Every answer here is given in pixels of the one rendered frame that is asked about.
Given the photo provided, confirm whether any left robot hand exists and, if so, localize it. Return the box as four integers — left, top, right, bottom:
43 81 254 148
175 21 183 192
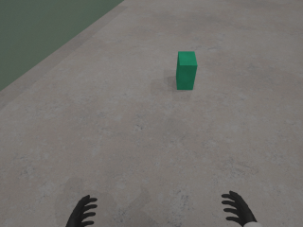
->
65 195 98 227

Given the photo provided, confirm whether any right robot hand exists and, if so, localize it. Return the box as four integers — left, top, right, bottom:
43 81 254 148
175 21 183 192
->
222 190 257 227

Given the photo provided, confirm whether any carton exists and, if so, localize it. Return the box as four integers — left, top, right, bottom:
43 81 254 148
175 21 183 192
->
176 51 198 91

